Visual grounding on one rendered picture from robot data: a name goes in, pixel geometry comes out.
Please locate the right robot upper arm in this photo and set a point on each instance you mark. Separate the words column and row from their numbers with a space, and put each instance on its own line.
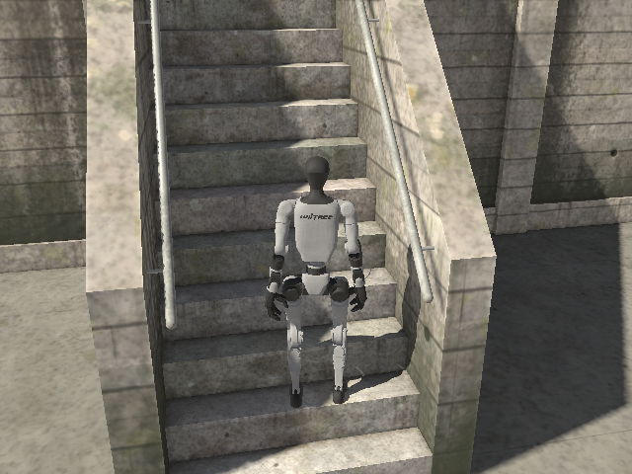
column 348, row 210

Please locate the robot left thigh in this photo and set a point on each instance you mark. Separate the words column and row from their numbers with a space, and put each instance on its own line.
column 292, row 290

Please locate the left robot forearm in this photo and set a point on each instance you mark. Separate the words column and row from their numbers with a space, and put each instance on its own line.
column 277, row 262

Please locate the left robot upper arm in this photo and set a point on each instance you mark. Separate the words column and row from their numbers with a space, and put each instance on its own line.
column 284, row 210

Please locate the robot right hand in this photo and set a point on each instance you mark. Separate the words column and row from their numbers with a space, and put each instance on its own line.
column 359, row 299

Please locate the humanoid robot torso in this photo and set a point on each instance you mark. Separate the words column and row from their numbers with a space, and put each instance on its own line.
column 316, row 237

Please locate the robot left hand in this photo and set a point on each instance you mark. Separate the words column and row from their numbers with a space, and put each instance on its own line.
column 269, row 303

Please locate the right robot forearm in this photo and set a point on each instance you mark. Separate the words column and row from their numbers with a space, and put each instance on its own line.
column 357, row 267

